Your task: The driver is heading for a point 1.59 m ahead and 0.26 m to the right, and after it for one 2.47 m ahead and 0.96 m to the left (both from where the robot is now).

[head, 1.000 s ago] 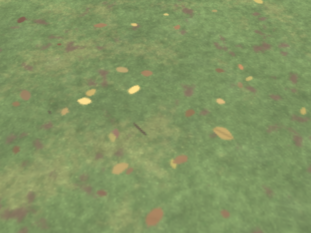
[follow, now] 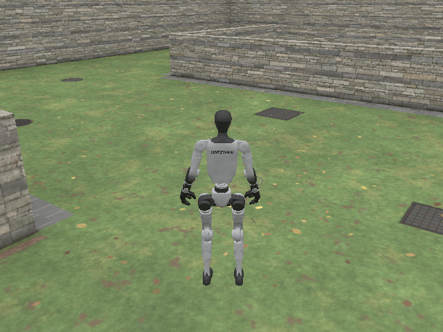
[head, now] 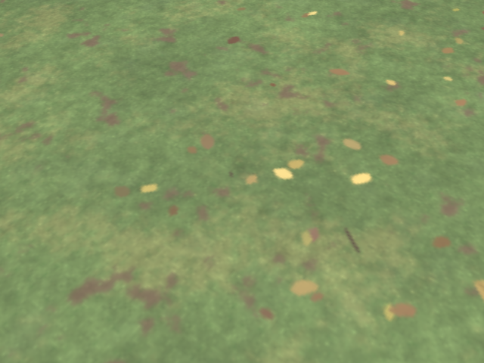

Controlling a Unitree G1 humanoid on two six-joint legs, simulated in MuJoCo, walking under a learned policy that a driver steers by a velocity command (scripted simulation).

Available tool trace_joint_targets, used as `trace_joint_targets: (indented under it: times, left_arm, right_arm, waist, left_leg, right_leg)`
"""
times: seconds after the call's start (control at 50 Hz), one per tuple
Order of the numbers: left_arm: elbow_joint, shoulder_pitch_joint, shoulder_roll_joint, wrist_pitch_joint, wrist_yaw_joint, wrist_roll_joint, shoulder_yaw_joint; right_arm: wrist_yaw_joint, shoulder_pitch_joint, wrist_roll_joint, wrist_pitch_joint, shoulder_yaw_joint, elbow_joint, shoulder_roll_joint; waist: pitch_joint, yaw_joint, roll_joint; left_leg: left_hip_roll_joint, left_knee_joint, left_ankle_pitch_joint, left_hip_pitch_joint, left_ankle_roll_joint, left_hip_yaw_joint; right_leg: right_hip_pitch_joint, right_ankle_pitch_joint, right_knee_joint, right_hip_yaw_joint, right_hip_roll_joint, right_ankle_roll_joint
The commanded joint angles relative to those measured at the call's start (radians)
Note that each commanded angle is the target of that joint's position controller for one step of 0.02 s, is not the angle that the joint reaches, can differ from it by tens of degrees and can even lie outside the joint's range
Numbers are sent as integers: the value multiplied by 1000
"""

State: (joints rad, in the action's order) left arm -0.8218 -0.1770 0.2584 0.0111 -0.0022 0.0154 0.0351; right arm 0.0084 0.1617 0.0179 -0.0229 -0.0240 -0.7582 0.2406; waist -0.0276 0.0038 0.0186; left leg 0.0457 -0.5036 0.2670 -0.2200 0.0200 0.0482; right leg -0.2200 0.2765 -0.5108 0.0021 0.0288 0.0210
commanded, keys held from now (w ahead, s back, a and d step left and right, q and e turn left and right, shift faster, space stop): no key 1.00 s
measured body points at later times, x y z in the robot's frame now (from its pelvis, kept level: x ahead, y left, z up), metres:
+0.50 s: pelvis +0.01 -0.02 +0.00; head +0.01 -0.02 +0.45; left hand +0.10 +0.25 -0.13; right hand +0.09 -0.28 -0.14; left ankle +0.00 +0.11 -0.74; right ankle +0.00 -0.13 -0.74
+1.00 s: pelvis +0.00 -0.02 +0.00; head +0.01 -0.03 +0.45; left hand +0.05 +0.23 -0.14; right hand +0.04 -0.28 -0.15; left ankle +0.00 +0.11 -0.74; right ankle +0.00 -0.13 -0.74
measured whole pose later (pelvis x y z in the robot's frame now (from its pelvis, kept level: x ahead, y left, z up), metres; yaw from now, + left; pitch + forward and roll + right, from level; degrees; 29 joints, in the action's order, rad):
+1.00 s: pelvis +0.00 -0.02 +0.00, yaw +0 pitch -2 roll +0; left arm -1.05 -0.22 0.23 0.01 -0.03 0.00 0.00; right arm 0.04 0.19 0.00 -0.01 -0.03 -1.11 0.22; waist -0.04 0.00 0.00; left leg 0.00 -0.46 0.25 -0.18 -0.02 0.06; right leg -0.18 0.26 -0.47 0.01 -0.01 -0.02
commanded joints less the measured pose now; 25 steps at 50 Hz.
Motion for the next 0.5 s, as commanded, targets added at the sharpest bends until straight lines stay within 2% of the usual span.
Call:
trace_joint_targets:
  times: [0.02, 0.18, 0.5]
  left_arm:
    - [45, 24, 122, 26, -6, -3, 22]
    - [7, 23, 115, 18, -16, -6, 12]
    - [-107, 7, 106, 12, -20, -9, 3]
  right_arm:
    - [9, -26, -3, 6, -37, 48, 118]
    - [18, 5, -8, 12, -43, -35, 110]
    - [34, 18, -14, 13, -41, -197, 116]
  waist:
    - [45, -1, -73]
    - [37, 5, -12]
    - [16, 0, -21]
  left_leg:
    - [-69, 67, -130, 22, 26, 73]
    - [-69, 74, -183, 31, 7, 67]
    - [-68, 93, -203, 62, -4, 49]
  right_leg:
    - [1, -131, 95, -62, 58, -28]
    - [24, -151, 89, -50, 42, -36]
    - [30, -159, 117, -34, 18, -38]
Velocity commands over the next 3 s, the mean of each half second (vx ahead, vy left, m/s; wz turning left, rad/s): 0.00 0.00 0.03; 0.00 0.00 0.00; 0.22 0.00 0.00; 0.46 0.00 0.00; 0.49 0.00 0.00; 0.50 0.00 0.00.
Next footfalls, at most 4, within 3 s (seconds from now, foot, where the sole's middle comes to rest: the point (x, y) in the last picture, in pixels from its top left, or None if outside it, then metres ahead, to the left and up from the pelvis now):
1.82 right None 0.45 -0.12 -0.77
2.36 left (221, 282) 0.76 0.12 -0.77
2.90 right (295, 204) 1.06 -0.13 -0.77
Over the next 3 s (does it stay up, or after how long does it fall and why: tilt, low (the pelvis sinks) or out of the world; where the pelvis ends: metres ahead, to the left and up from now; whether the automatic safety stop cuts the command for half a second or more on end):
stays up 0.94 -0.04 -0.01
